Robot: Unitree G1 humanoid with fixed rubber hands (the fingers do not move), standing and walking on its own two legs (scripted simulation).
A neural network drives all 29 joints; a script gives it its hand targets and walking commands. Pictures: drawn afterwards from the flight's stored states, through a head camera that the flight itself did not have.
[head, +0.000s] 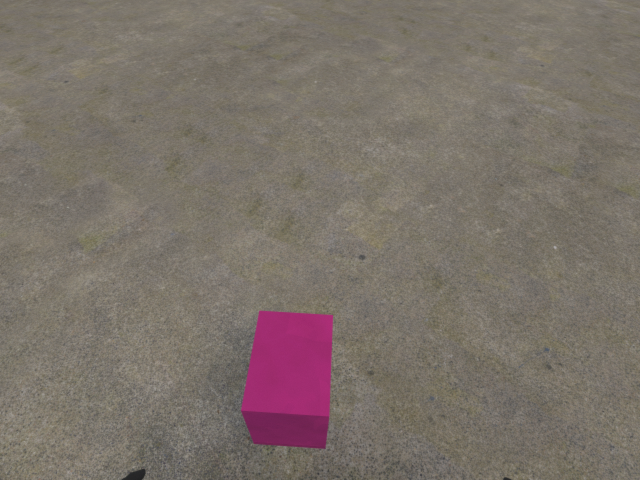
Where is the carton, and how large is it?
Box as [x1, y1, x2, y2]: [241, 311, 332, 448]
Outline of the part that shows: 259,311 241,408 242,414 253,442 262,444 324,448 329,411 332,315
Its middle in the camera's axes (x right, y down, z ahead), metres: -0.07 +0.40 +1.12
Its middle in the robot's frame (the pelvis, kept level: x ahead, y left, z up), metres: +0.49 +0.08 -0.63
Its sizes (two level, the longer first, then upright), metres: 0.276 0.211 0.293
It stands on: the floor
